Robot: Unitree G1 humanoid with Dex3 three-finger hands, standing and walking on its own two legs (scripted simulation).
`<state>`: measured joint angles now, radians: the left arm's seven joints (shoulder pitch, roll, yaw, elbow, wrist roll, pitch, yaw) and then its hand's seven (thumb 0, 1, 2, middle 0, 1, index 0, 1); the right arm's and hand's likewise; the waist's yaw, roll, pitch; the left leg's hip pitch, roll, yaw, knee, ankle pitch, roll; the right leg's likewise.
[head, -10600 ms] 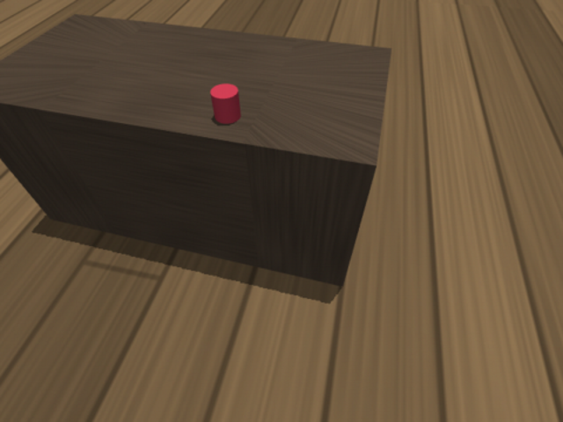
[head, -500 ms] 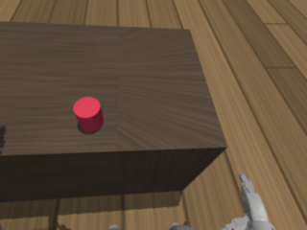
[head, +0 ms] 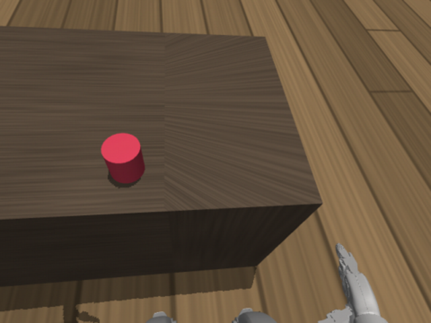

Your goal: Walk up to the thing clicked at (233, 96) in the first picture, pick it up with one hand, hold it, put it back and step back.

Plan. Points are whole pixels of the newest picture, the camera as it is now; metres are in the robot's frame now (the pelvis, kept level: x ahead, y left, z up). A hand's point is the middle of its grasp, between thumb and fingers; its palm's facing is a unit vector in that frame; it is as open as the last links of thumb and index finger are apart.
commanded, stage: go down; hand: left
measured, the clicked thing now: (124, 158) +0.46 +0.17 -0.04
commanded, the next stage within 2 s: approach in 0.22 s
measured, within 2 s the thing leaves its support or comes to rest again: neither
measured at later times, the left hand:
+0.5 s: hand out of the picture +0.37 +0.36 +0.08, palm faces +0.17 -0.98 +0.02, open 17.5 cm
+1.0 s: hand (98, 159) +0.45 +0.21 -0.01, palm faces +0.12 -0.99 +0.05, open 17.5 cm
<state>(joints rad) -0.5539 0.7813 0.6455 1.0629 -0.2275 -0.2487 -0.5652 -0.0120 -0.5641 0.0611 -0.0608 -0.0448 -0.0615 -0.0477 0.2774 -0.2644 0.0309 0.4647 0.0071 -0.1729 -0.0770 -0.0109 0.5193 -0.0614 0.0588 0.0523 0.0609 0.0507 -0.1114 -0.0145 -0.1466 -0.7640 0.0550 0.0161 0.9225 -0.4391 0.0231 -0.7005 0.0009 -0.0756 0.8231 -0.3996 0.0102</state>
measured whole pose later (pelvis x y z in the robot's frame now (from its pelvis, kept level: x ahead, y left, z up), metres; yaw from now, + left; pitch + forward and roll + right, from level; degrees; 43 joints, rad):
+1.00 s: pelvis -0.03 +0.00 -0.04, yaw -2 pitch +21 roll -4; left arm -0.66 0.47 0.46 0.99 -0.13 -0.43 -0.18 -0.01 -0.54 0.03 -0.07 -0.03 -0.07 -0.03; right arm 0.38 -0.27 -0.03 0.13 -0.06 -0.09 0.01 -0.01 0.53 -0.05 0.06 0.05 0.06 0.05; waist -0.19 -0.02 -0.11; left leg -1.04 0.07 0.02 1.16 -0.50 0.03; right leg -0.99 0.01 -0.06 1.07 -0.46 0.01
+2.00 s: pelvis -0.02 -0.01 -0.04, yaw +0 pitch +21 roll -2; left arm -0.62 0.36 0.35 1.01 -0.11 -0.49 -0.07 -0.01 -0.40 0.35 -0.67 -0.53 -0.72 -0.53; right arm 0.43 -0.26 -0.02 -0.03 -0.04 -0.01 0.04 -0.01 0.49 -0.06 0.06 0.05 0.06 0.05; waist -0.17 -0.02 -0.15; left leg -1.00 0.06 0.02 1.15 -0.51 0.01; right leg -0.96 0.00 -0.06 1.10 -0.49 0.00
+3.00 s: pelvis -0.02 -0.01 -0.02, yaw +0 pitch +17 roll -2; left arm -0.63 0.35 0.30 0.95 -0.11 -0.38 -0.06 0.00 -0.48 1.01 -0.67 -1.08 -1.29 -1.40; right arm 0.39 -0.26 -0.04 0.04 -0.02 0.04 0.01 -0.01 0.51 -0.06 0.06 0.05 0.06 0.05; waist -0.15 -0.02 -0.11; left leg -0.88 0.05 0.03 1.05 -0.47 0.01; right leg -0.85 -0.01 -0.05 1.01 -0.45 0.00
